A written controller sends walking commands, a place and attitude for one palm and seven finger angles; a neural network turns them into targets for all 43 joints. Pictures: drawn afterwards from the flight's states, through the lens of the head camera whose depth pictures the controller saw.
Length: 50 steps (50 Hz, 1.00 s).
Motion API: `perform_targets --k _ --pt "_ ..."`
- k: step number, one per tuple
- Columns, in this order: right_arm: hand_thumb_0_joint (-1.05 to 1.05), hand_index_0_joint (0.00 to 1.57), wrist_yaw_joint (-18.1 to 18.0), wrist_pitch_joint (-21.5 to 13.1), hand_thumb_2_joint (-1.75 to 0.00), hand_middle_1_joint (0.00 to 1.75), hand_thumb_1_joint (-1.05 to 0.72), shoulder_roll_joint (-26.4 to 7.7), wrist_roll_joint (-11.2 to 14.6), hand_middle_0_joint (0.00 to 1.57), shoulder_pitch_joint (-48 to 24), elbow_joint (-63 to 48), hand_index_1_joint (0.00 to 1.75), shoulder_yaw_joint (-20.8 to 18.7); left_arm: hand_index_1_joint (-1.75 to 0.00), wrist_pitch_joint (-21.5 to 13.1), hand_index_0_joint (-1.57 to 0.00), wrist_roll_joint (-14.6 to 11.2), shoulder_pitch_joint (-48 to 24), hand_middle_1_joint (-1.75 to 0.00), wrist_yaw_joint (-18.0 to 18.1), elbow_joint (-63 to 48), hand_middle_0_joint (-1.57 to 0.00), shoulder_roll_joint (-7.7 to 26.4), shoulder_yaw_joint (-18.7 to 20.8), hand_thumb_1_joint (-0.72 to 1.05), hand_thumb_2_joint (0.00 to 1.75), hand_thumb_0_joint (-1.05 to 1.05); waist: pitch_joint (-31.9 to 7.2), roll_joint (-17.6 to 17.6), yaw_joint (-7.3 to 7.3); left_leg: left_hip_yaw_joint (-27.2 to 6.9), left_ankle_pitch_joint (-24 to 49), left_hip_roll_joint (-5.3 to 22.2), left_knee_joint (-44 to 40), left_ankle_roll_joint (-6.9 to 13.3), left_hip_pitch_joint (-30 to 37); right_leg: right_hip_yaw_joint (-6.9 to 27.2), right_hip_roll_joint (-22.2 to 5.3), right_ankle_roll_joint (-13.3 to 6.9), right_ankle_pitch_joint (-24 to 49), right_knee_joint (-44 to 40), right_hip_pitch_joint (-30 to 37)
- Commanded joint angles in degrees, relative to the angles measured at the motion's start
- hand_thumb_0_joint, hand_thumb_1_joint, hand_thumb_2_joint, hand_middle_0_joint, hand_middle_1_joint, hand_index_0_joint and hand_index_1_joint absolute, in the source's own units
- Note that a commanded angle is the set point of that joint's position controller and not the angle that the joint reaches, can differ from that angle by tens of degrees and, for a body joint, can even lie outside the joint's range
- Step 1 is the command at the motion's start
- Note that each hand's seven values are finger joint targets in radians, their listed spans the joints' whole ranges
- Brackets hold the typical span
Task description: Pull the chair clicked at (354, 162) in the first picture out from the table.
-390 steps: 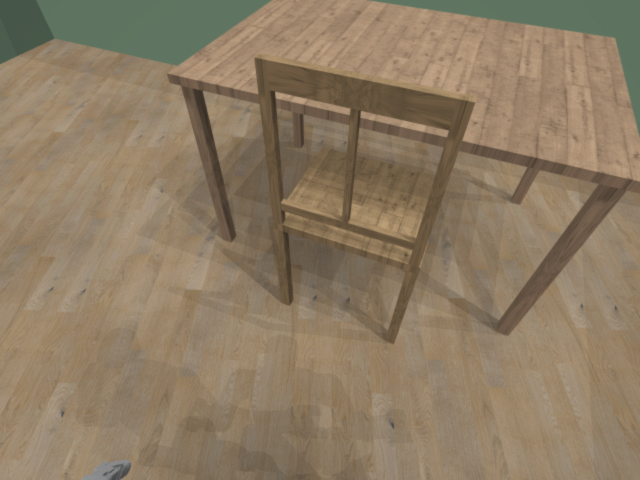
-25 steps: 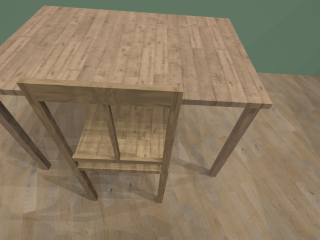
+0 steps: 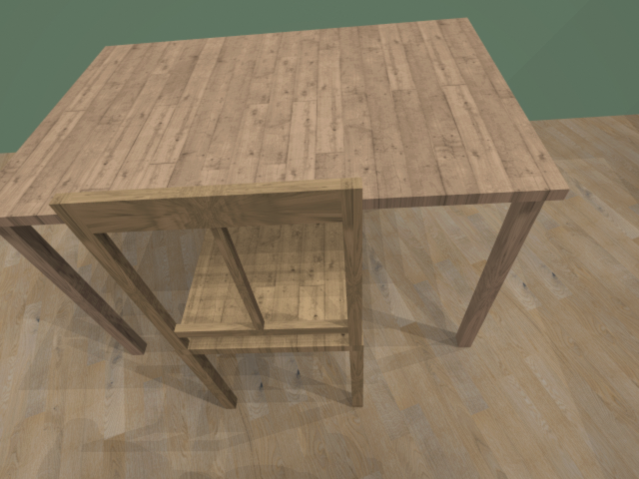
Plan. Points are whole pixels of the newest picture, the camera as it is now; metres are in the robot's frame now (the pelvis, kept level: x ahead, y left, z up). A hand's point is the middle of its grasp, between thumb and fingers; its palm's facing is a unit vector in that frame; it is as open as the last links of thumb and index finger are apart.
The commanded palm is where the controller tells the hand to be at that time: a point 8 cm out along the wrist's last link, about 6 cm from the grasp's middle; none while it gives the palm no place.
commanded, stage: come to a stop and stand still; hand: left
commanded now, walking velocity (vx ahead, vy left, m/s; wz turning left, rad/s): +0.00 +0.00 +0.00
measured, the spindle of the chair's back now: (242, 283) +0.44 +0.18 -0.08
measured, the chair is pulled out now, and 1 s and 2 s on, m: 0.00 0.00 0.00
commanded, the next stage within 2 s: look again from close up in 0.74 s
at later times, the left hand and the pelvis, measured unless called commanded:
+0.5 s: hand out of the picture +0.09 +0.14 -0.16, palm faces -0.01 -0.97 -0.24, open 7.3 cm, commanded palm none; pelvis +0.04 -0.04 +0.01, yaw +0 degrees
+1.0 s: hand out of the picture +0.05 +0.13 -0.17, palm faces +0.01 -0.98 -0.21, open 7.3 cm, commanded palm none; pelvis +0.04 -0.04 +0.01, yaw +1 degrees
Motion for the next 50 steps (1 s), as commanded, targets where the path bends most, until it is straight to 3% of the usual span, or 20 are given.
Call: perform_targets --k 1,4,9,17,21,24,29,36,46,50 --pt "0.00 0.20 -0.52 -1.80 -0.90 0.30 -0.90 -4.59 0.44 0.20 1.78 -1.74 0.30 -1.02 -0.30 -1.83 -0.20 0.03 -1.05 -0.30 0.69 -2.28 -0.20 7.77 1.02 0.90 0.90 0.00 -1.06 -5.46 -0.74 -9.37 0.18 8.51 -8.29 -0.74 0.06 3.70 -2.43 -4.25 1.02 -5.34 2.10" --pt "0.00 0.20 -0.84 -2.25 -0.90 0.30 -0.90 -4.19 0.55 0.20 2.21 -0.32 0.30 -0.66 -0.30 -2.01 -0.20 -0.12 -0.98 -0.30 0.94 -1.31 -0.20 7.63 0.90 0.90 0.90 0.00 -2.73 -4.99 -0.58 -8.15 8.13 8.72 -6.96 -1.10 2.43 3.42 -2.86 -4.06 7.92 -4.42 4.57" --pt "0.00 0.20 -1.29 -2.30 -0.90 0.30 -0.90 -3.48 0.44 0.20 2.67 1.48 0.30 -0.43 -0.30 -2.08 -0.20 -0.30 -2.02 -0.30 1.25 -0.33 -0.20 7.62 0.91 0.90 0.90 0.00 -3.40 -3.16 -0.49 -7.08 15.48 9.26 -5.95 -1.63 4.86 2.71 -3.22 -4.21 14.23 -3.53 6.68" --pt "0.00 0.20 -1.16 -1.47 -0.90 0.30 -0.90 -2.75 0.39 0.20 2.06 3.08 0.30 -0.44 -0.30 -2.00 -0.20 -0.33 -3.98 -0.30 1.26 -0.50 -0.20 8.20 0.78 0.90 0.90 0.00 -0.29 -5.55 -0.63 -6.53 8.58 8.62 -6.58 -2.49 4.02 4.19 -3.65 -4.65 13.14 -6.67 6.44" --pt "0.00 0.20 -1.17 -1.52 -0.90 0.30 -0.90 -2.75 0.40 0.20 2.43 3.63 0.30 -0.50 -0.30 -2.17 -0.20 -0.36 -4.60 -0.30 1.28 -0.86 -0.20 8.20 0.90 0.90 0.90 0.00 -1.50 -6.67 -0.74 -6.26 9.71 8.73 -6.61 -2.70 4.86 4.06 -3.56 -4.66 15.23 -7.00 7.89" --pt "0.00 0.20 -1.27 -1.69 -0.90 0.30 -0.90 -2.63 0.46 0.20 2.41 4.07 0.30 -0.54 -0.30 -2.34 -0.20 -0.41 -4.65 -0.30 1.37 -0.94 -0.20 8.33 1.02 0.90 0.90 0.00 -3.31 -5.53 -0.70 -5.99 12.71 9.11 -6.44 -2.86 6.38 3.65 -3.74 -4.76 18.91 -6.52 9.36" --pt "0.00 0.20 -1.33 -1.60 -0.90 0.30 -0.90 -2.11 0.54 0.20 2.89 4.63 0.30 -0.52 -0.30 -2.45 -0.20 -0.36 -4.26 -0.30 1.41 -0.88 -0.20 8.27 1.11 0.90 0.90 0.00 -3.31 -5.15 -0.68 -5.84 12.17 9.04 -6.55 -3.11 6.45 3.62 -3.81 -4.88 19.28 -7.35 10.21" --pt "0.00 0.20 -1.31 -1.42 -0.90 0.30 -0.90 -1.70 0.58 0.20 3.07 5.36 0.30 -0.47 -0.30 -2.33 -0.20 -0.41 -3.66 -0.30 1.31 -0.62 -0.20 7.92 0.94 0.90 0.90 0.00 -1.42 -3.78 -0.63 -5.67 9.64 9.09 -7.09 -3.18 5.92 3.69 -3.32 -4.81 14.81 -9.19 9.15" --pt "0.00 0.20 -1.23 -1.28 -0.90 0.30 -0.90 -1.26 0.63 0.20 3.91 6.21 0.30 -0.34 -0.30 -2.10 -0.20 -0.37 -2.21 -0.30 1.22 -0.02 -0.20 7.25 0.53 0.90 0.90 0.00 1.40 -4.52 -0.59 -5.98 5.50 8.99 -7.93 -3.03 4.80 3.75 -2.65 -4.60 6.97 -11.28 6.88" --pt "0.00 0.20 -1.23 -1.45 -0.90 0.30 -0.90 -0.65 0.68 0.20 4.46 6.48 0.30 -0.27 -0.30 -2.15 -0.20 -0.43 -1.72 -0.30 1.17 0.08 -0.20 7.03 0.45 0.90 0.90 0.00 0.71 -4.44 -0.64 -6.25 5.85 9.14 -8.23 -2.81 4.94 3.38 -2.38 -4.59 6.58 -11.33 7.37"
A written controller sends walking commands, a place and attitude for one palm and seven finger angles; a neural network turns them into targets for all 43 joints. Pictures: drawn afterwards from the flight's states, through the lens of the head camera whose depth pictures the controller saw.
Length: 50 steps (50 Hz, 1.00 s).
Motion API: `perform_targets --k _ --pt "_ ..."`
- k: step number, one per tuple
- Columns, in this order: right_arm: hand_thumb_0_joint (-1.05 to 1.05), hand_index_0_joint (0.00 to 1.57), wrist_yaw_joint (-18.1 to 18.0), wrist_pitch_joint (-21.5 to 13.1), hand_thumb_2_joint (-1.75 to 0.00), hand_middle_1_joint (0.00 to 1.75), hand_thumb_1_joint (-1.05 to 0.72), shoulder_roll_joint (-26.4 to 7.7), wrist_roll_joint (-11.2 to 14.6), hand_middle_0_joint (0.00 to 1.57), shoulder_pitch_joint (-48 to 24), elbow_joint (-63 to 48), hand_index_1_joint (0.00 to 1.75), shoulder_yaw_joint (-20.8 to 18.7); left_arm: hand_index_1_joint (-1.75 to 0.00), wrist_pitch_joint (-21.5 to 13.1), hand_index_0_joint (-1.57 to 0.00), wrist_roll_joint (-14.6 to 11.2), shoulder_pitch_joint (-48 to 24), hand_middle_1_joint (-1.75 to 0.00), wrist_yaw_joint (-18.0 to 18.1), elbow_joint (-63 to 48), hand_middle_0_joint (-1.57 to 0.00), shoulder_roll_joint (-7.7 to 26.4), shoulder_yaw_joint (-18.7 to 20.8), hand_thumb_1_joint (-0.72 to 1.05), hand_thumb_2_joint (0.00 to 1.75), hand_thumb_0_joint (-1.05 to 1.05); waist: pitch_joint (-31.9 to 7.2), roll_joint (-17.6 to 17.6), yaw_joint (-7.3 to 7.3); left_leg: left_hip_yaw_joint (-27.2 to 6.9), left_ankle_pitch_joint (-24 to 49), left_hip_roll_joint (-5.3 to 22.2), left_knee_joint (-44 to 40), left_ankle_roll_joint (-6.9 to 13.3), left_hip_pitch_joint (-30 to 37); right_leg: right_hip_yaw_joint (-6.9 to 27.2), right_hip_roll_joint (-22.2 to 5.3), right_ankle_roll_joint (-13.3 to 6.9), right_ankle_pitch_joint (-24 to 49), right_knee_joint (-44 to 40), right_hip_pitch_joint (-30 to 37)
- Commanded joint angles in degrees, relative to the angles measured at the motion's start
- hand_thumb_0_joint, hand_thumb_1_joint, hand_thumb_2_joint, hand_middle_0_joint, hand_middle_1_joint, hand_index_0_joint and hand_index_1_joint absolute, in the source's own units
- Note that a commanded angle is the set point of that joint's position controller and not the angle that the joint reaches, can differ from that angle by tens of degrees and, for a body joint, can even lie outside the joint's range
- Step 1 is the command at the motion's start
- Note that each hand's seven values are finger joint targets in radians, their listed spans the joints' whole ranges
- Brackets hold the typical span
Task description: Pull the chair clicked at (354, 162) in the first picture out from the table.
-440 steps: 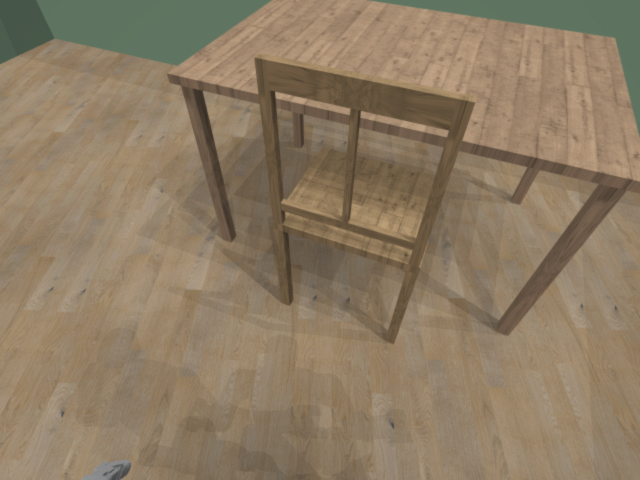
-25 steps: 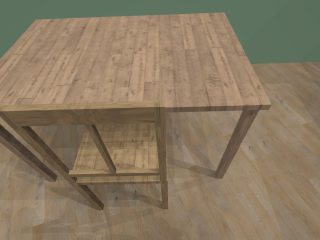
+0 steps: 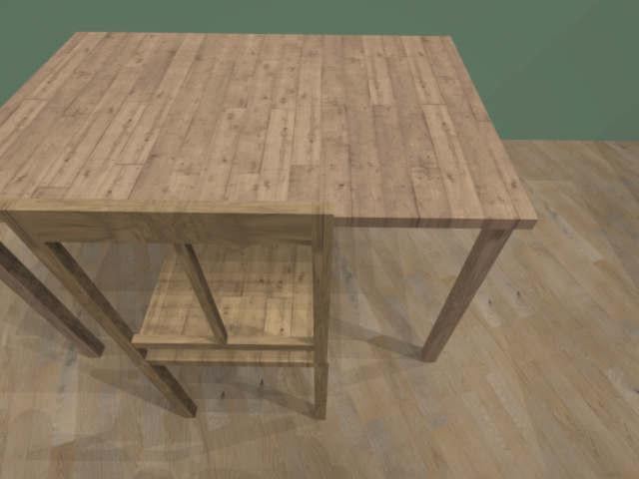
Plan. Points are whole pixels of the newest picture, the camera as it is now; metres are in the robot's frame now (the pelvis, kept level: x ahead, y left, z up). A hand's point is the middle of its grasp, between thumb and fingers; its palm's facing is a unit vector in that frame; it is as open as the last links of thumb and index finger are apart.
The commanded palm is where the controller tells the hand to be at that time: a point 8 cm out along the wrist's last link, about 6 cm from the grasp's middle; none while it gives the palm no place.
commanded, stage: look again from close up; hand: left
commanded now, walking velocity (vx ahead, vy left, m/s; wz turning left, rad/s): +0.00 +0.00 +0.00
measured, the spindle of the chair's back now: (205, 298) +0.40 +0.22 -0.09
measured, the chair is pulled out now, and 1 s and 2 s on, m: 0.00 0.00 0.00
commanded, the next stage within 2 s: raise the hand toward the chair's back in 0.88 s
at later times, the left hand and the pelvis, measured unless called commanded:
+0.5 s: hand out of the picture +0.00 +0.19 -0.18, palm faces +0.00 -0.98 -0.20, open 7.3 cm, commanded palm none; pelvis +0.00 +0.02 +0.00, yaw +0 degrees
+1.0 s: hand out of the picture -0.01 +0.20 -0.18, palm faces +0.00 -0.98 -0.19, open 7.3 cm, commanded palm +0.09 +0.25 -0.08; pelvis +0.00 +0.03 +0.00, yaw +0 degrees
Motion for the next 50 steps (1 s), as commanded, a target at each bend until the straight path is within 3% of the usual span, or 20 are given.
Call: perform_targets --k 1,11,14,17,23,29,37,43,48,49,50 --pt "0.00 0.20 -0.18 -0.38 -0.90 0.30 -0.90 -4.92 0.28 0.20 5.12 -0.91 0.30 -1.13 -0.30 -1.00 -0.20 0.19 2.80 -0.30 0.31 -2.09 -0.20 6.12 0.82 0.90 0.90 0.00 0.00 -0.33 0.11 -3.71 6.32 4.18 -3.00 1.51 -1.79 6.77 -6.81 -0.94 6.42 -5.16 0.14" --pt "0.00 0.20 -0.24 -0.59 -0.90 0.30 -0.90 -4.13 0.39 0.20 5.77 -0.35 0.30 -1.14 -0.30 -0.87 -0.20 0.29 4.13 -0.30 0.38 -1.94 -0.20 5.20 0.60 0.90 0.90 0.00 1.52 -0.75 0.27 -4.25 6.42 4.36 -3.00 1.95 -3.05 6.20 -6.46 -0.78 5.47 -4.63 -0.96" --pt "0.00 0.20 -0.36 -0.93 -0.90 0.30 -0.90 -4.05 0.42 0.20 6.35 -0.23 0.30 -1.16 -0.30 -1.07 -0.20 0.27 4.57 -0.30 0.43 -1.85 -0.20 5.12 0.64 0.90 0.90 0.00 -0.95 -0.17 0.12 -4.25 9.89 4.64 -2.48 2.05 -1.35 6.09 -6.57 -0.91 9.43 -3.41 0.07" --pt "0.00 0.20 -0.41 -1.08 -0.90 0.30 -0.90 -3.93 0.50 0.20 6.39 -0.16 0.30 -1.22 -0.30 -1.08 -0.20 0.26 4.94 -0.30 0.49 -1.91 -0.20 4.91 0.59 0.90 0.90 0.00 -0.94 -0.07 0.27 -4.37 10.65 4.72 -2.38 2.17 -1.62 5.78 -6.64 -0.79 9.94 -3.13 0.35" --pt "0.00 0.20 -0.44 -0.92 -0.90 0.30 -0.90 -3.59 0.50 0.20 6.45 0.09 0.30 -1.11 -0.30 -0.84 -0.20 0.31 5.17 -0.30 0.52 -1.71 -0.20 4.52 0.43 0.90 0.90 0.00 1.79 0.53 0.27 -4.69 9.05 4.68 -3.02 2.26 -2.86 5.77 -6.43 -0.71 7.66 -3.42 -1.15" --pt "0.00 0.20 -0.45 -1.23 -0.90 0.30 -0.90 -3.60 0.52 0.20 6.70 0.14 0.30 -1.19 -0.30 -0.88 -0.20 0.39 5.39 -0.30 0.56 -1.89 -0.20 4.42 0.55 0.90 0.90 0.00 0.08 0.38 0.29 -4.99 11.42 4.80 -2.93 2.57 -1.97 5.37 -6.44 -0.53 9.01 -2.67 -0.19" --pt "0.00 0.20 -0.42 -1.09 -0.90 0.30 -0.90 -3.35 0.57 0.20 6.12 0.18 0.30 -1.27 -0.30 -0.75 -0.20 0.45 6.02 -0.30 0.63 -1.80 -0.20 4.10 0.40 0.90 0.90 0.00 1.62 0.09 0.39 -5.03 9.71 4.73 -3.05 2.70 -2.46 5.63 -6.33 -0.37 7.49 -3.06 -1.44" --pt "0.00 0.20 -0.50 -1.32 -0.90 0.30 -0.90 -3.39 0.64 0.20 6.43 0.29 0.30 -1.29 -0.30 -0.87 -0.20 0.43 6.19 -0.30 0.66 -1.73 -0.20 3.98 0.44 0.90 0.90 0.00 0.22 -0.03 0.28 -4.96 12.22 4.87 -2.76 2.76 -1.55 5.40 -6.44 -0.33 9.30 -2.50 -0.52" --pt "0.00 0.20 -0.44 -1.12 -0.90 0.30 -0.90 -3.31 0.64 0.20 6.15 0.45 0.30 -1.28 -0.30 -0.75 -0.20 0.48 6.47 -0.30 0.65 -1.56 -0.20 3.87 0.32 0.90 0.90 0.00 1.72 -0.24 0.33 -5.00 9.51 4.76 -3.07 2.80 -2.32 5.50 -6.40 -0.25 7.38 -3.04 -1.51" --pt "0.00 0.20 -0.18 -1.11 -0.90 0.30 -0.90 -6.52 0.87 0.20 -0.66 -4.50 0.30 -1.47 -0.30 -1.58 -0.20 1.04 9.47 -0.30 2.56 1.21 -0.20 5.98 1.13 0.90 0.90 0.00 0.98 2.73 2.22 -2.05 17.25 6.15 7.48 1.22 -6.91 4.24 -10.26 0.43 26.13 -0.53 1.49" --pt "0.00 0.20 -5.16 -8.26 -0.90 0.30 -0.90 -16.94 0.62 0.20 -2.95 -21.88 0.30 -4.61 -0.30 -11.21 -0.20 -10.99 -30.08 -0.30 4.41 -85.64 -0.20 30.24 17.86 0.88 0.89 0.00 -23.85 15.31 -5.66 -2.55 20.25 -1.11 2.42 -0.28 7.30 -1.52 -3.38 1.83 24.24 -0.12 6.58"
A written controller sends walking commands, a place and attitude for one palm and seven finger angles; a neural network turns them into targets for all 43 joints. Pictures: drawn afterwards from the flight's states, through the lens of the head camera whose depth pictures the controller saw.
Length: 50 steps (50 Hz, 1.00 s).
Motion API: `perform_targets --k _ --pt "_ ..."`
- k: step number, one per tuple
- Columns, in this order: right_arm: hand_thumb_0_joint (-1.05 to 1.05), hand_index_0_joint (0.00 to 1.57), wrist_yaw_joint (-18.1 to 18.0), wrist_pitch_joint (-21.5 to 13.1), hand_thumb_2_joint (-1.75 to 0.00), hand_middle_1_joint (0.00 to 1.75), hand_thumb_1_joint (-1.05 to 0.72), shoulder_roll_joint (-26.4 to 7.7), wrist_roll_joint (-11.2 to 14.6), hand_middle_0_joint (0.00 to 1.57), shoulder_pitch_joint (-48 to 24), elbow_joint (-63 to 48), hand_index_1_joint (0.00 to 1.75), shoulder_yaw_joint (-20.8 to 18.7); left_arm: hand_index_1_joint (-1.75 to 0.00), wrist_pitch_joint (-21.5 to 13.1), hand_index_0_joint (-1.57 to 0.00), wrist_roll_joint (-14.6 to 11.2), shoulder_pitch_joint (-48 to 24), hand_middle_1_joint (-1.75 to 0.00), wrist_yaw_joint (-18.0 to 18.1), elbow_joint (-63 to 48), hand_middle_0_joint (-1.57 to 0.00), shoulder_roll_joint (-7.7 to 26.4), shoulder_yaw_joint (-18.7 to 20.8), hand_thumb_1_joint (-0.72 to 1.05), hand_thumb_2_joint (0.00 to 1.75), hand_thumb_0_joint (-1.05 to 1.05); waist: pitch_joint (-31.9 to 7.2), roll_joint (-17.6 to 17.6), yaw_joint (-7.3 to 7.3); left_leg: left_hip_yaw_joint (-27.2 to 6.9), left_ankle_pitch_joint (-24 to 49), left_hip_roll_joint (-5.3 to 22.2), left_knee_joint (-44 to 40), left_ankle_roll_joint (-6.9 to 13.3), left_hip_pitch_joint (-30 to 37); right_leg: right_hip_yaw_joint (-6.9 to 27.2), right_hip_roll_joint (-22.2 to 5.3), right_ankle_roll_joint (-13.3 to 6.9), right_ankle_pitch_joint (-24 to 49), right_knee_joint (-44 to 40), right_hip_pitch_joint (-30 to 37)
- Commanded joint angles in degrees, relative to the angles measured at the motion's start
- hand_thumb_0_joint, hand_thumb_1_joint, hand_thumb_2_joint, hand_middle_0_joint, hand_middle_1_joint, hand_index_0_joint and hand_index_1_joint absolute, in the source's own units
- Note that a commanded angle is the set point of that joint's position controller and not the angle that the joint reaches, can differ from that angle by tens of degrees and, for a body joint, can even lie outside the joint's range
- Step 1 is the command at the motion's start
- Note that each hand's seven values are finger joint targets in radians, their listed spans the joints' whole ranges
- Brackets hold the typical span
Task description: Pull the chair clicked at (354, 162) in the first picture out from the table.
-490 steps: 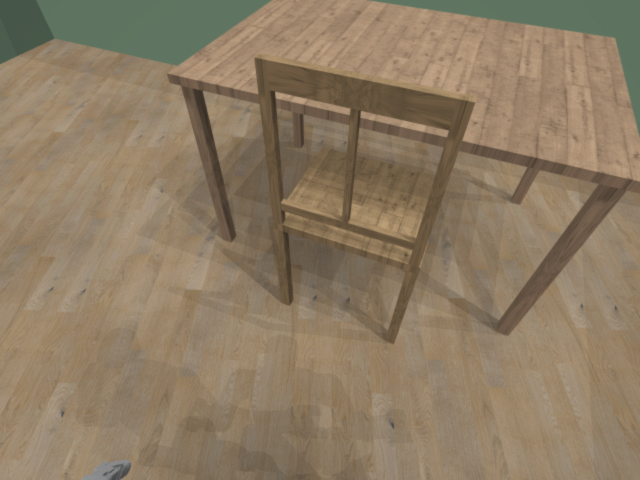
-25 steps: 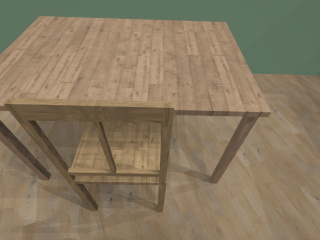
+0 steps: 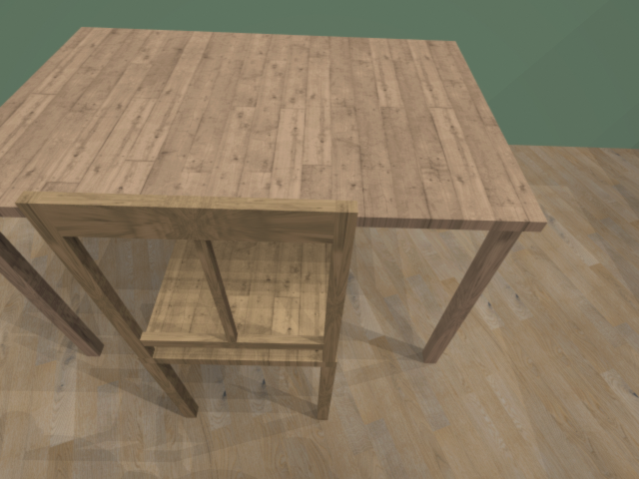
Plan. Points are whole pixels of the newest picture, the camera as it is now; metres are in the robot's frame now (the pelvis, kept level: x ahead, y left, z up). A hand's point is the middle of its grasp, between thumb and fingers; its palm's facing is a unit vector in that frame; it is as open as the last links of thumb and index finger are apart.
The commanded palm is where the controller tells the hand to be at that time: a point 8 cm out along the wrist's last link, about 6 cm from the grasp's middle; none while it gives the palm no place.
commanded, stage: raise the hand toward the chair's back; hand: left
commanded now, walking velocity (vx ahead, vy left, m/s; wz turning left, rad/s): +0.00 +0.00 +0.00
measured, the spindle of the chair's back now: (219, 295) +0.41 +0.19 -0.09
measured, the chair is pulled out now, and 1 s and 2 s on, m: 0.00 0.00 0.00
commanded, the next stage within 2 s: none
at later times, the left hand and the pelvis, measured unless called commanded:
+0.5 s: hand out of the picture +0.12 +0.18 -0.09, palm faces +0.19 -0.98 -0.03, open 10.0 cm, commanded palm +0.12 +0.22 -0.06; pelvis -0.04 -0.03 -0.11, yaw +6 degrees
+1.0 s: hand (170, 450) +0.16 +0.19 -0.05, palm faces +0.09 -0.99 -0.07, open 14.4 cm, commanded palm +0.13 +0.24 -0.05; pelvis -0.04 -0.02 -0.11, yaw +6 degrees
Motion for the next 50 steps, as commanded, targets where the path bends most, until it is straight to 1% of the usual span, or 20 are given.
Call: perform_targets --k 1,3,5,6,8,9,11,13,15,18,22,26,29,31,35,37,40,42,46,50 --pt "0.00 0.20 -5.74 -14.04 -0.90 0.30 -0.90 -12.92 1.50 0.20 -4.63 -23.14 0.30 -0.86 -0.29 -7.77 -0.20 -6.31 -13.28 -0.29 4.09 -76.99 -0.20 17.14 7.17 0.85 0.88 0.00 -21.11 20.20 -0.02 -1.51 36.10 3.01 -3.15 -4.35 8.41 -4.12 -1.61 -3.63 9.29 3.59 6.08" --pt "0.00 0.20 -2.77 -16.96 -0.90 0.30 -0.90 -11.87 1.92 0.20 -4.04 -20.53 0.30 -1.76 -0.29 -0.47 -0.19 -7.87 1.26 -0.29 5.23 -58.69 -0.19 -0.93 -2.58 0.81 0.86 0.00 -11.70 7.67 -1.16 -4.33 32.28 4.90 -1.39 -4.51 1.58 -7.03 -1.59 -2.03 -1.08 6.20 -2.63" --pt "0.00 0.20 -2.69 -17.35 -0.90 0.30 -0.90 -13.99 2.02 0.20 -6.13 -24.95 0.30 -1.73 -0.28 -3.21 -0.19 -9.83 -1.76 -0.28 2.96 -59.64 -0.19 -3.34 -3.96 0.76 0.84 0.00 -0.55 -3.45 -3.02 -5.85 10.15 2.99 1.97 -2.31 -8.69 -8.24 -1.77 -1.34 -2.90 4.39 -8.18" --pt "0.00 0.20 -1.99 -17.82 -0.90 0.30 -0.90 -16.26 1.59 0.20 -5.35 -26.38 0.30 -2.62 -0.27 -6.80 -0.18 -10.24 -7.28 -0.27 1.65 -59.83 -0.18 0.50 -0.96 0.74 0.83 0.00 0.73 -8.31 -4.29 -6.39 1.17 1.21 5.41 -1.05 -14.23 -7.82 -1.74 -1.12 -5.68 3.60 -11.96" --pt "0.00 0.20 -0.37 -18.15 -0.90 0.30 -0.90 -15.75 0.67 0.20 -5.93 -29.59 0.30 -3.97 -0.27 -14.13 -0.18 -11.05 -0.50 -0.27 -2.15 -52.01 -0.18 -2.19 0.37 0.69 0.81 0.00 -1.18 -16.13 -2.42 -6.73 -5.97 -0.23 12.38 -1.19 -23.54 -9.00 -1.48 -1.35 -13.42 9.07 -19.48" --pt "0.00 0.20 0.53 -18.29 -0.90 0.30 -0.90 -15.42 0.40 0.20 -7.10 -31.64 0.30 -4.44 -0.26 -18.18 -0.18 -12.38 7.71 -0.26 -4.85 -48.38 -0.18 -2.81 2.14 0.67 0.80 0.00 -3.26 -19.02 0.07 -6.20 -7.52 -0.31 15.30 -1.61 -27.55 -9.12 -1.54 -1.50 -16.57 11.87 -21.69" --pt "0.00 0.20 2.98 -17.80 -0.90 0.30 -0.90 -15.38 0.56 0.20 -8.84 -35.55 0.30 -5.30 -0.26 -26.14 -0.17 -15.22 18.76 -0.26 -11.82 -47.38 -0.17 0.76 8.51 0.62 0.78 0.00 -9.43 -13.86 4.92 -3.66 -3.52 -1.54 19.70 -2.86 -30.84 -7.85 -1.66 -3.05 -11.77 18.30 -19.54" --pt "0.00 0.20 4.42 -17.04 -0.90 0.30 -0.90 -16.35 0.27 0.20 -11.25 -39.29 0.30 -5.98 -0.25 -34.19 -0.17 -15.41 16.38 -0.25 -19.20 -49.29 -0.17 5.03 11.63 0.57 0.76 0.00 -12.39 -7.77 4.43 -2.26 -2.44 -2.38 25.84 -3.24 -34.97 -5.69 -2.36 -3.91 -7.26 24.55 -21.63" --pt "0.00 0.20 5.37 -14.68 -0.90 0.30 -0.90 -16.11 0.81 0.20 -12.22 -41.99 0.30 -5.99 -0.24 -34.72 -0.16 -11.32 18.03 -0.24 -20.86 -47.94 -0.16 10.92 15.78 0.53 0.74 0.00 -13.36 2.07 6.56 -1.59 -2.79 -2.48 28.24 -2.99 -39.37 -5.07 -2.20 -4.42 -6.70 29.38 -24.34" --pt "0.00 0.20 4.79 -12.90 -0.90 0.30 -0.90 -15.38 1.27 0.20 -14.69 -48.25 0.30 -5.48 -0.23 -31.91 -0.16 -12.58 6.90 -0.23 -19.80 -64.67 -0.16 10.03 13.18 0.46 0.71 0.00 -16.63 4.82 5.32 -1.40 -8.10 -2.75 31.10 -1.57 -42.82 -4.14 -1.78 -3.90 -13.13 31.11 -28.62" --pt "0.00 0.20 2.62 -13.87 -0.90 0.30 -0.90 -14.26 0.68 0.20 -9.36 -47.73 0.30 -5.27 -0.22 -34.61 -0.15 -16.95 -1.90 -0.22 -15.42 -87.95 -0.15 11.64 14.25 0.36 0.67 0.00 -28.18 11.02 1.61 -4.52 -1.55 -1.32 35.95 -0.67 -35.97 -2.56 -0.69 -3.36 -7.51 32.59 -28.75" --pt "0.00 0.20 1.16 -15.32 -0.90 0.30 -0.90 -14.92 0.25 0.20 -7.82 -43.09 0.30 -3.86 -0.20 -36.71 -0.14 -15.54 -5.46 -0.20 -18.06 -88.78 -0.14 9.55 7.17 0.27 0.63 0.00 -26.95 8.24 -3.21 -6.32 2.18 0.15 41.10 0.27 -37.14 -2.99 -0.31 -2.67 -4.12 34.37 -33.98" --pt "0.00 0.20 0.02 -15.74 -0.90 0.30 -0.90 -15.39 1.39 0.20 -7.80 -41.81 0.30 -3.56 -0.19 -31.32 -0.13 -15.18 -2.95 -0.19 -23.72 -77.26 -0.13 7.77 4.31 0.20 0.60 0.00 -21.56 2.41 -5.31 -6.65 -5.04 0.20 41.95 0.32 -43.87 -3.50 -0.54 -1.94 -10.67 32.41 -35.87" --pt "0.00 0.20 -0.76 -14.69 -0.90 0.30 -0.90 -15.67 2.74 0.20 -7.86 -42.63 0.30 -3.57 -0.18 -24.08 -0.13 -15.64 3.02 -0.18 -27.19 -68.42 -0.13 8.52 6.52 0.15 0.58 0.00 -21.27 -4.18 -3.85 -5.98 -8.19 -0.18 40.90 0.35 -47.64 -2.65 -1.02 -1.27 -14.99 29.87 -33.05" --pt "0.00 0.20 -1.42 -12.13 -0.90 0.30 -0.90 -14.90 3.36 0.20 -12.45 -46.86 0.30 -3.78 -0.17 -12.82 -0.12 -18.59 8.11 -0.17 -26.40 -71.63 -0.12 17.52 20.24 0.06 0.54 0.00 -30.82 -3.50 4.05 -4.65 -3.67 -1.65 37.67 -0.09 -46.78 -0.74 -2.35 -1.34 -12.24 29.12 -20.29" --pt "0.00 0.20 -0.96 -11.83 -0.90 0.30 -0.90 -12.50 3.03 0.20 -11.40 -47.67 0.30 -3.75 -0.16 -13.22 -0.11 -20.61 8.21 -0.16 -22.41 -79.53 -0.11 15.32 21.74 0.01 0.52 0.00 -33.35 -1.63 4.92 -4.73 0.61 -1.37 36.97 -0.51 -44.13 -1.83 -1.97 -1.51 -5.54 30.19 -18.11" --pt "0.00 0.20 -0.37 -12.76 -0.90 0.30 -0.90 -11.09 2.12 0.20 -9.54 -45.85 0.30 -3.74 -0.15 -18.76 -0.10 -20.89 7.94 -0.15 -15.97 -82.52 -0.10 13.59 21.66 -0.06 0.49 0.00 -30.45 -1.91 4.52 -5.59 3.36 -0.65 36.49 -0.87 -43.96 -3.67 -0.79 -2.10 -1.08 31.94 -20.45" --pt "0.00 0.20 0.17 -13.36 -0.90 0.30 -0.90 -11.27 1.56 0.20 -8.39 -44.35 0.30 -3.99 -0.14 -23.06 -0.10 -18.90 6.40 -0.14 -14.35 -80.82 -0.10 11.72 18.60 -0.10 0.47 0.00 -25.74 -1.33 2.05 -5.81 1.42 -0.35 36.72 -0.84 -44.80 -4.37 -0.76 -2.01 -3.86 32.28 -25.11" --pt "0.00 0.20 -0.02 -14.47 -0.90 0.30 -0.90 -13.75 2.00 0.20 -7.90 -43.70 0.30 -3.86 -0.13 -26.42 -0.09 -15.60 3.49 -0.13 -17.85 -74.11 -0.09 8.56 10.36 -0.20 0.43 0.00 -19.27 -0.37 -2.46 -5.41 -7.37 -0.34 37.57 -0.03 -46.71 -3.63 -1.52 -1.70 -16.15 29.93 -33.22" --pt "0.00 0.20 -1.66 -15.08 -0.90 0.30 -0.90 -15.82 3.32 0.20 -7.10 -44.96 0.30 -4.04 -0.11 -23.65 -0.08 -16.74 3.17 -0.11 -22.82 -74.26 -0.08 13.47 12.09 -0.29 0.39 0.00 -21.88 1.43 -1.68 -5.37 -9.71 -0.43 35.68 0.38 -44.16 -2.59 -1.88 -1.82 -20.19 27.19 -30.86"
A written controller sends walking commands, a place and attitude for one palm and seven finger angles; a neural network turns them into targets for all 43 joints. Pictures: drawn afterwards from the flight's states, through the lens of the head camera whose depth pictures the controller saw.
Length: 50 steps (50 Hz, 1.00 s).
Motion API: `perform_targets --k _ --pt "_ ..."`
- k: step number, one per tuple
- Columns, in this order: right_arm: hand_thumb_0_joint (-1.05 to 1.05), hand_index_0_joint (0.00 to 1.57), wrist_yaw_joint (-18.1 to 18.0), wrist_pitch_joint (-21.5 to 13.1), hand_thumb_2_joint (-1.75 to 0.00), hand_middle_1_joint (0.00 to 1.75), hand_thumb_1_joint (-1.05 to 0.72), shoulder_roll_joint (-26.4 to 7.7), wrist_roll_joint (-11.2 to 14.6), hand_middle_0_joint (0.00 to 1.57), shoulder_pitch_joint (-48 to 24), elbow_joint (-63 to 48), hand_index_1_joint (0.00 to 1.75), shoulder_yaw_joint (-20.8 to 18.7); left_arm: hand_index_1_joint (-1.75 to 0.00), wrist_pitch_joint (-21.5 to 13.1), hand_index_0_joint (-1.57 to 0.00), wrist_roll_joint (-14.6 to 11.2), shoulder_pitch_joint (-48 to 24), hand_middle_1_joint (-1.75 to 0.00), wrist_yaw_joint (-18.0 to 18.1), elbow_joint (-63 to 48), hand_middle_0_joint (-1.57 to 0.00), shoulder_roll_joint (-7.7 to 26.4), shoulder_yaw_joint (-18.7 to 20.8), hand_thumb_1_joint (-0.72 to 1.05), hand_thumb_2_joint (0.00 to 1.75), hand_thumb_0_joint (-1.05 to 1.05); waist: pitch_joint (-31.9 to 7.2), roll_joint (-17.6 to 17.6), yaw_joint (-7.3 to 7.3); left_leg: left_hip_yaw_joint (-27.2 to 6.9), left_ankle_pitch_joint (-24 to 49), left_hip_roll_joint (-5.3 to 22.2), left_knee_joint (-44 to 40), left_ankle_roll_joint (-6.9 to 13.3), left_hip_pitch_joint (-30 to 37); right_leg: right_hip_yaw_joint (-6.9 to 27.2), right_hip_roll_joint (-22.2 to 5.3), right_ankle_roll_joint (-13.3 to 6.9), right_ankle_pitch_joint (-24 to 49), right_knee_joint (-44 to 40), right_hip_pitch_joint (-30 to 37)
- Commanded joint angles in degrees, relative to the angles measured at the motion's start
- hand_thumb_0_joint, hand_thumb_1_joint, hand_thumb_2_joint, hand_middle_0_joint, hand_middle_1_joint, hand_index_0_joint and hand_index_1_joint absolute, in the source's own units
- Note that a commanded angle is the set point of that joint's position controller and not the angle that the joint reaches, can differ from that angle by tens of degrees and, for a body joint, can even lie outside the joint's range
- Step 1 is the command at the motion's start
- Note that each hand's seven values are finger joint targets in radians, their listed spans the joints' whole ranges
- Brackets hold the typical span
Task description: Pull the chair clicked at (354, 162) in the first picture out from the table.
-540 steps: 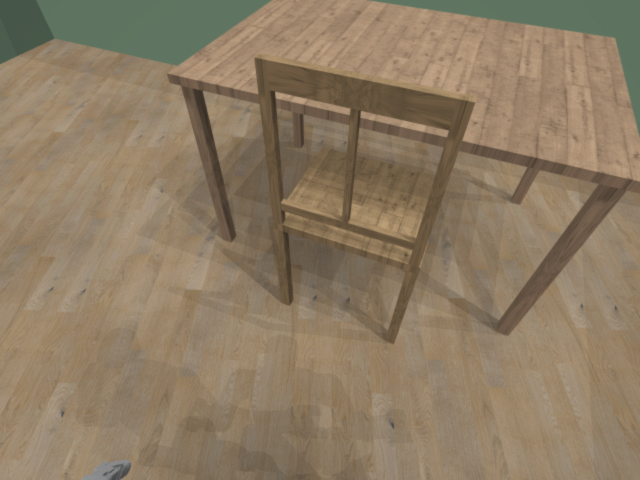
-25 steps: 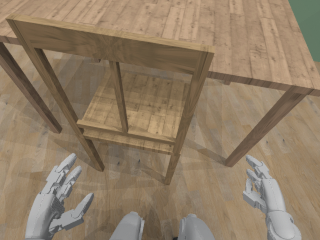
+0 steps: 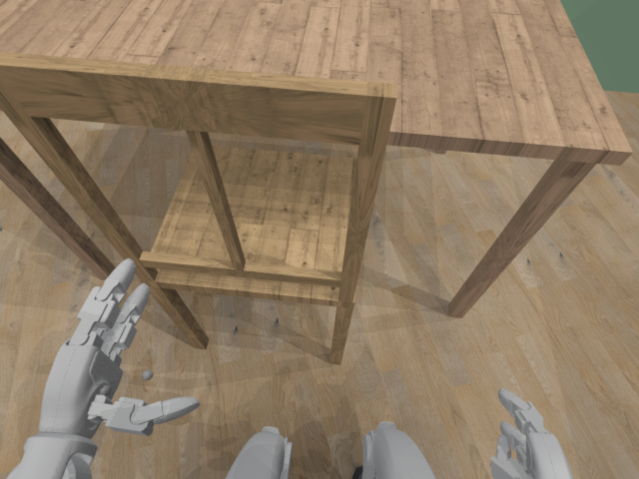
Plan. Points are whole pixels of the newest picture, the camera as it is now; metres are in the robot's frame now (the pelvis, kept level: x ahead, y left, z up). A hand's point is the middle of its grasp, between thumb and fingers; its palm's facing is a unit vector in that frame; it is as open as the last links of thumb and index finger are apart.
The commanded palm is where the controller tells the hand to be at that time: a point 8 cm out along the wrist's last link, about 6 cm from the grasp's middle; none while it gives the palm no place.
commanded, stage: raise the hand toward the chair's back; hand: left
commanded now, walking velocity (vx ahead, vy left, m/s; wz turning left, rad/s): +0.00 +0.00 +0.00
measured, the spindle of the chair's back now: (222, 211) +0.46 +0.16 +0.01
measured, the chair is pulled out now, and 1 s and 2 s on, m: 0.00 0.00 0.00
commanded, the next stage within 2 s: aim the fingers beside a spindle in 1.08 s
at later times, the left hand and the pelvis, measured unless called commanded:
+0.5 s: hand (125, 351) +0.24 +0.22 +0.06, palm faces -0.06 -1.00 -0.05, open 16.8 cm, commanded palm +0.23 +0.28 +0.07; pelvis +0.01 +0.02 +0.02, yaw +0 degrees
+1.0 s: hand (120, 343) +0.25 +0.23 +0.06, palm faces -0.05 -1.00 -0.06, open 16.9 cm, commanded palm +0.23 +0.28 +0.07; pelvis +0.01 +0.02 +0.02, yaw +0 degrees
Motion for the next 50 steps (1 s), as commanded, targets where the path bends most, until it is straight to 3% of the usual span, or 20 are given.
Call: perform_targets --k 1,3,5,6,9,11,14,16,20,22,26,30,31,34,35,38,41,45,49,50 --pt "0.00 0.20 -1.52 -4.19 -0.90 0.30 -0.90 -6.59 1.15 0.20 -4.24 -11.57 0.30 -2.28 -0.11 -0.64 -0.08 -0.33 -3.81 -0.11 -4.53 -11.43 -0.08 10.18 2.07 -0.31 0.38 0.00 -14.17 0.80 -0.25 1.21 8.84 0.11 -11.82 2.02 6.05 4.12 -0.58 -0.04 -1.20 -14.30 15.50" --pt "0.00 0.20 -1.61 -3.94 -0.90 0.30 -0.90 -5.96 0.63 0.20 -4.16 -11.75 0.30 -2.28 -0.10 -0.35 -0.07 -1.17 -3.35 -0.10 -2.86 -15.38 -0.07 12.41 6.02 -0.36 0.36 0.00 -17.83 3.53 1.34 1.22 14.18 -0.01 -12.69 1.83 9.29 2.70 -0.22 -0.20 5.88 -12.75 18.57" --pt "0.00 0.20 -1.47 -3.36 -0.90 0.30 -0.90 -5.20 0.20 0.20 -4.12 -11.20 0.30 -2.32 -0.09 -0.83 -0.07 -1.93 -2.95 -0.09 0.06 -16.43 -0.07 13.64 9.45 -0.41 0.34 0.00 -18.22 3.86 2.50 0.91 18.39 0.11 -13.13 1.26 10.97 1.40 0.53 -0.55 10.43 -11.47 19.67" --pt "0.00 0.20 -1.16 -3.28 -0.90 0.30 -0.90 -4.64 0.11 0.20 -4.22 -11.24 0.30 -2.05 -0.09 -1.42 -0.07 -2.37 -2.77 -0.09 1.16 -16.88 -0.07 10.79 7.84 -0.43 0.33 0.00 -17.04 4.56 2.10 0.67 20.11 0.09 -13.44 0.89 12.06 0.64 0.60 -0.59 12.18 -10.97 18.92" --pt "0.00 0.20 -0.23 -2.64 -0.90 0.30 -0.90 -4.57 -0.25 0.20 -4.43 -10.59 0.30 -1.83 -0.08 -1.73 -0.06 -1.49 -2.28 -0.08 2.96 -12.36 -0.06 7.67 5.73 -0.50 0.30 0.00 -13.48 4.22 1.11 0.31 21.12 0.43 -13.59 0.23 11.77 -0.41 0.54 -0.54 12.70 -10.50 16.33" --pt "0.00 0.20 0.03 -1.94 -0.90 0.30 -0.90 -5.03 -0.12 0.20 -4.42 -10.87 0.30 -1.80 -0.08 -0.21 -0.06 -0.17 -1.78 -0.08 1.49 -7.73 -0.06 5.44 2.57 -0.50 0.30 0.00 -10.97 1.62 -0.17 0.43 19.91 0.69 -13.63 0.43 10.57 -0.65 0.59 -0.34 12.00 -10.91 14.91" --pt "0.00 0.20 -0.27 -1.43 -0.90 0.30 -0.90 -6.28 0.50 0.20 -4.06 -11.96 0.30 -1.36 -0.08 2.80 -0.06 1.26 -4.15 -0.08 -2.32 -5.31 -0.06 5.59 -1.24 -0.50 0.30 0.00 -7.86 1.19 -1.44 0.19 14.54 0.73 -14.86 0.76 9.36 -0.38 0.44 -0.22 7.75 -12.75 13.48" --pt "0.00 0.20 -0.83 -1.40 -0.90 0.30 -0.90 -6.70 0.65 0.20 -3.78 -12.53 0.30 -1.24 -0.08 4.16 -0.06 0.67 -6.40 -0.08 -4.29 -5.62 -0.06 7.96 0.45 -0.50 0.30 0.00 -9.11 -0.61 -1.38 0.08 13.87 0.63 -14.99 1.14 9.58 0.16 0.48 -0.19 7.66 -13.60 14.87" --pt "0.00 0.20 -1.39 -1.83 -0.90 0.30 -0.90 -6.33 -0.21 0.20 -3.59 -12.30 0.30 -1.08 -0.08 2.27 -0.06 -1.40 -10.34 -0.08 -3.15 -13.07 -0.06 14.38 8.54 -0.50 0.30 0.00 -15.55 2.67 1.04 -0.49 20.95 0.66 -14.95 0.17 13.56 -0.07 0.81 -0.60 12.65 -11.81 18.26" --pt "0.00 0.20 -1.07 -2.06 -0.90 0.30 -0.90 -5.39 -0.45 0.20 -3.19 -11.65 0.30 -0.96 -0.08 0.21 -0.06 -2.66 -9.90 -0.08 -1.69 -14.28 -0.06 13.13 9.49 -0.50 0.30 0.00 -16.92 3.25 1.46 -0.90 24.56 0.62 -14.90 -0.70 15.43 -0.49 0.86 -0.69 14.69 -11.31 18.73" --pt "0.00 0.20 -0.30 -1.93 -0.90 0.30 -0.90 -5.58 -0.49 0.20 -3.12 -10.10 0.30 -0.73 -0.08 -0.51 -0.06 -2.00 -9.32 -0.08 -1.28 -8.80 -0.06 10.28 7.25 -0.50 0.30 0.00 -14.40 4.29 0.31 -0.66 23.89 0.75 -14.23 -0.82 13.85 -0.81 0.79 -0.59 13.50 -11.03 16.32" --pt "0.00 0.20 -0.57 -1.40 -0.90 0.30 -0.90 -6.92 0.48 0.20 -3.39 -10.80 0.30 -0.93 -0.08 4.18 -0.06 -0.89 -7.93 -0.08 -5.15 -1.50 -0.06 8.35 3.33 -0.50 0.30 0.00 -10.43 0.90 -0.87 -0.43 17.51 0.80 -15.81 0.28 11.14 -0.64 0.76 -0.38 9.22 -13.36 15.64" --pt "0.00 0.20 -0.64 -1.45 -0.90 0.30 -0.90 -7.11 0.79 0.20 -3.40 -11.32 0.30 -0.95 -0.08 5.21 -0.06 -1.08 -8.34 -0.08 -6.17 -2.04 -0.06 8.31 2.68 -0.50 0.30 0.00 -10.53 1.10 -0.82 -0.25 15.83 0.64 -16.25 0.47 10.98 -0.43 0.62 -0.24 8.16 -14.14 16.22" --pt "0.00 0.20 -1.06 -1.87 -0.90 0.30 -0.90 -7.37 0.76 0.20 -3.29 -12.05 0.30 -1.19 -0.08 5.86 -0.06 -1.96 -9.84 -0.08 -6.41 -7.22 -0.06 12.04 5.84 -0.50 0.30 0.00 -13.78 2.11 0.13 -0.67 17.93 0.61 -17.04 0.39 13.37 -0.27 0.68 -0.33 9.80 -14.52 18.62" --pt "0.00 0.20 -1.10 -2.09 -0.90 0.30 -0.90 -7.31 0.38 0.20 -3.35 -11.98 0.30 -1.21 -0.08 5.12 -0.06 -2.35 -10.40 -0.08 -5.54 -9.24 -0.06 14.04 8.12 -0.50 0.30 0.00 -15.23 2.10 0.75 -0.82 19.91 0.67 -16.78 0.14 13.75 -0.34 0.82 -0.45 11.18 -13.77 19.49" --pt "0.00 0.20 -0.61 -2.60 -0.90 0.30 -0.90 -6.08 -0.33 0.20 -2.72 -11.11 0.30 -1.16 -0.08 1.32 -0.06 -3.12 -9.75 -0.08 -2.32 -12.50 -0.06 13.67 9.90 -0.50 0.30 0.00 -15.67 3.85 1.59 -1.05 24.74 0.80 -16.38 -1.08 15.44 -0.82 1.00 -0.68 13.67 -12.44 19.21" --pt "0.00 0.20 0.00 -2.53 -0.90 0.30 -0.90 -5.83 -0.73 0.20 -3.02 -10.03 0.30 -1.05 -0.08 -1.15 -0.06 -2.45 -9.20 -0.08 -0.11 -9.58 -0.06 11.90 9.07 -0.50 0.30 0.00 -12.97 5.27 0.92 -0.75 22.29 0.72 -15.58 -1.07 13.68 -0.89 0.92 -0.77 11.55 -11.83 16.52" --pt "0.00 0.20 0.20 -1.89 -0.90 0.30 -0.90 -6.94 0.03 0.20 -3.25 -10.56 0.30 -1.16 -0.08 1.23 -0.06 -0.68 -7.17 -0.08 -2.47 -2.72 -0.06 8.82 4.49 -0.50 0.30 0.00 -9.84 2.99 -0.54 -0.40 16.68 0.87 -15.99 -0.12 11.17 -0.71 0.64 -0.61 7.67 -12.98 14.59" --pt "0.00 0.20 -0.49 -2.02 -0.90 0.30 -0.90 -7.34 0.51 0.20 -3.05 -11.85 0.30 -1.28 -0.08 3.92 -0.06 -1.35 -9.11 -0.08 -5.28 -6.71 -0.06 11.40 5.09 -0.50 0.30 0.00 -13.76 2.65 -0.19 -0.14 17.05 0.58 -16.45 0.50 12.52 0.14 0.45 -0.39 9.31 -14.36 18.19" --pt "0.00 0.20 -0.72 -2.10 -0.90 0.30 -0.90 -7.34 0.41 0.20 -3.00 -11.81 0.30 -1.34 -0.08 3.71 -0.06 -1.79 -9.48 -0.08 -5.03 -7.97 -0.06 12.59 6.52 -0.50 0.30 0.00 -14.65 0.87 -0.13 -0.37 18.46 0.77 -16.15 0.53 12.85 0.05 0.69 -0.34 10.67 -14.04 18.93"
